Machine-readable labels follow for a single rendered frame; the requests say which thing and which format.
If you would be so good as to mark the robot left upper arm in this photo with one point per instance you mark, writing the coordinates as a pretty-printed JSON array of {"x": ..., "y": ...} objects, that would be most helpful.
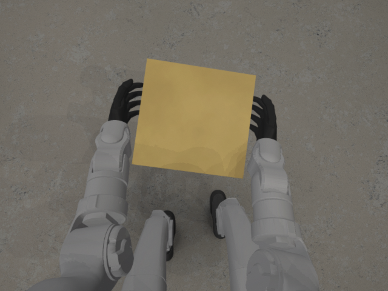
[{"x": 92, "y": 259}]

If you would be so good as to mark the right robot thigh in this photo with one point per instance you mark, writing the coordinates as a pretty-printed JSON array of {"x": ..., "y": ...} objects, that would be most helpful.
[{"x": 233, "y": 223}]

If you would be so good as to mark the robot left hand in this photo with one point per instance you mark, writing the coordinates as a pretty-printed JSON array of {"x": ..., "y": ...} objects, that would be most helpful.
[{"x": 121, "y": 105}]

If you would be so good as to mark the robot right hand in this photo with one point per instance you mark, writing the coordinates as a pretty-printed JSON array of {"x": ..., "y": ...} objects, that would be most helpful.
[{"x": 267, "y": 127}]

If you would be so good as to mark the robot thigh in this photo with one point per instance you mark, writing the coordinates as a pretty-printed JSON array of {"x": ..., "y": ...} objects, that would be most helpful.
[
  {"x": 148, "y": 272},
  {"x": 233, "y": 223}
]

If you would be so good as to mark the robot left forearm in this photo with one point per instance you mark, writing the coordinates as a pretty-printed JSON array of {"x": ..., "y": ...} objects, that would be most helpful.
[{"x": 104, "y": 200}]

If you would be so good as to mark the carton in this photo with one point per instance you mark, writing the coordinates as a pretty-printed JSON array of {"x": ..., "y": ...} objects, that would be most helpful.
[{"x": 194, "y": 119}]

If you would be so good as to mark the left robot thigh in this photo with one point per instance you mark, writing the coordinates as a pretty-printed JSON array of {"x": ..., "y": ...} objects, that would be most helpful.
[{"x": 148, "y": 272}]

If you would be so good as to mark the robot right upper arm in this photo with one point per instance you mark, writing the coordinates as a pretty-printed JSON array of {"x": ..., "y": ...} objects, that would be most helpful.
[{"x": 271, "y": 269}]

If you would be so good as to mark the robot right forearm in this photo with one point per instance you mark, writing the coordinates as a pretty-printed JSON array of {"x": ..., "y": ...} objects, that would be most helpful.
[{"x": 274, "y": 223}]

